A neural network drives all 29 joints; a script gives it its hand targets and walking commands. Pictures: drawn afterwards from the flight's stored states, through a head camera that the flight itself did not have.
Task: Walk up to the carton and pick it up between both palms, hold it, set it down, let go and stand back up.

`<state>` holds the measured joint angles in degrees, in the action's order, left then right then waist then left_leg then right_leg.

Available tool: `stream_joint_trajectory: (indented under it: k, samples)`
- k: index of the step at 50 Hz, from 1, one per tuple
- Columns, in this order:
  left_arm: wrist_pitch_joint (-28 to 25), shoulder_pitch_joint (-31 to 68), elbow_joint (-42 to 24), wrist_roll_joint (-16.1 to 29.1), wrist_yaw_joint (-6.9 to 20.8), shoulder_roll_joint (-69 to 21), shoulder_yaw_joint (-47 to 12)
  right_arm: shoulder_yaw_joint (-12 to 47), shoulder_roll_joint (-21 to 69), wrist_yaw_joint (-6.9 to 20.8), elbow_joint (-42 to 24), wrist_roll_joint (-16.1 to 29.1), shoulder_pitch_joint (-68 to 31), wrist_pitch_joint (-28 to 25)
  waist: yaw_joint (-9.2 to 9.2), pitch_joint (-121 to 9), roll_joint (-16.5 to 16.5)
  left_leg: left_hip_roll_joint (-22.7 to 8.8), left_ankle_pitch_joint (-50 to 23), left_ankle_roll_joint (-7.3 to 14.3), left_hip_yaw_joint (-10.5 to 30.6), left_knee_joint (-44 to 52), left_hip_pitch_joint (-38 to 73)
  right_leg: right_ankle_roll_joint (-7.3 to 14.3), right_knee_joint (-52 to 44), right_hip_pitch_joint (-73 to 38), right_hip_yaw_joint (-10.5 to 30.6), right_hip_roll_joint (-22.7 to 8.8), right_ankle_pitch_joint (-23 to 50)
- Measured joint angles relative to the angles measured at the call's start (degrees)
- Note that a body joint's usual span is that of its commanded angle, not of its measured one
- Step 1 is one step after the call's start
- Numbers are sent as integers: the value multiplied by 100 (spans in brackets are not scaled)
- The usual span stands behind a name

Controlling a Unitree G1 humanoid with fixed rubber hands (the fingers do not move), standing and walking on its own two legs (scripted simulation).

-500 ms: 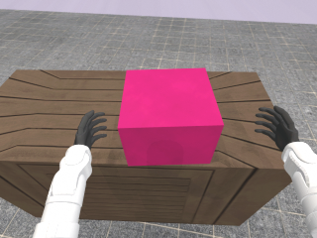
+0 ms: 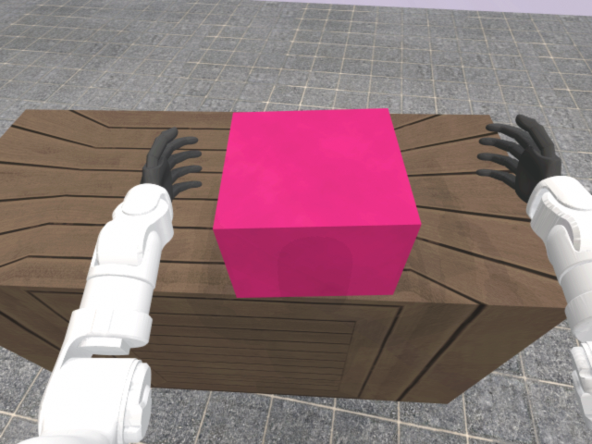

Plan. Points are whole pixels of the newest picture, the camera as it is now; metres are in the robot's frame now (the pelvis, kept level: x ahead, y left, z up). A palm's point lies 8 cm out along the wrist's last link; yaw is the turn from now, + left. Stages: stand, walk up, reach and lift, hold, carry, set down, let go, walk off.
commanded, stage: reach and lift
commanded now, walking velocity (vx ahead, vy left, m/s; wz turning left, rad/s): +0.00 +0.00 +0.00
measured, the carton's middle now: (312, 202) +0.49 +0.02 +0.02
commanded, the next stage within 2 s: none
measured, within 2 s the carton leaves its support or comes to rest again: neither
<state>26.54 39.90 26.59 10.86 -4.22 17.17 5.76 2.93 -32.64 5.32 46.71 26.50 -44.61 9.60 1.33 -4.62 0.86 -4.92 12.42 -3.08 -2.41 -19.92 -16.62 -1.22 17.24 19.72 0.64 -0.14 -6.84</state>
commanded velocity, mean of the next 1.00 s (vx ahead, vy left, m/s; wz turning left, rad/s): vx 0.00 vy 0.00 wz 0.00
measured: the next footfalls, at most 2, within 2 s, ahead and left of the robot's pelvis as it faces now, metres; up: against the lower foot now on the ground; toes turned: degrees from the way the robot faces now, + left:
none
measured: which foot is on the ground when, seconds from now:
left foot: down 0.00-1.00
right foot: down 0.00-1.00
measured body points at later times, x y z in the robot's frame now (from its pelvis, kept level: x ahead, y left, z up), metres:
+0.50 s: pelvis -0.01 -0.01 -0.01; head +0.06 +0.00 +0.44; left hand +0.47 +0.22 +0.16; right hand +0.49 -0.25 +0.18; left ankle -0.04 +0.15 -0.75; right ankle +0.01 -0.13 -0.75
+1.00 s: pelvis -0.03 -0.01 -0.03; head +0.08 -0.02 +0.41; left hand +0.46 +0.20 +0.07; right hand +0.48 -0.24 +0.07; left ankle -0.04 +0.15 -0.75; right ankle +0.01 -0.13 -0.75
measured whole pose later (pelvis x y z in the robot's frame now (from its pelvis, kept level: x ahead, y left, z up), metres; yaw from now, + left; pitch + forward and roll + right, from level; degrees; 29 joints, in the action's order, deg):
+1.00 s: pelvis -0.03 -0.01 -0.03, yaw +1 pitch +28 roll -1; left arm -13.8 67.4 83.8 20.3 -3.3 16.7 -8.0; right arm 8.2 -24.9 2.4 84.4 25.3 -66.7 -12.7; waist 2.3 -15.9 0.9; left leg -5.4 11.7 -4.1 0.0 -30.4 -46.9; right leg -0.2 26.5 48.9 -0.9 0.3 -5.9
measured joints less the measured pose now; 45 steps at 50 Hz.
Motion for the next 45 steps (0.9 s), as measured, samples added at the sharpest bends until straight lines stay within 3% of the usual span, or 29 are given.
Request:
stream_joint_trajectory:
  k: [23, 33, 39, 45]
  samples:
    - [-1021, 2417, 3219, 587, -85, 385, -835, 517, 67, 17, 2534, 114, -2343, -250, 56, -645, -52, -48, 6, -55, 151, -417, -1215, 58, 238, 1087, -116, 41, 54]
    - [-2296, 2161, 4301, 476, 144, 218, -1019, 875, 314, -47, 3099, 249, -2000, -1079, 81, -595, -131, -32, -58, -64, 181, -421, -1400, 69, 300, 1285, -139, 25, 73]
    - [-3162, 1841, 4527, 790, 24, 39, -1267, 653, 627, -117, 3086, 61, -1684, -1728, 166, -812, -66, -42, -53, -92, 235, -692, -2069, 82, 481, 1899, -173, 33, 107]
    - [-3727, 2380, 5194, 984, -49, 1, -1415, 459, 832, -154, 3619, -203, -2112, -2024, 176, -1047, 32, -43, -51, -101, 271, -976, -2773, 108, 781, 2609, -186, 35, 97]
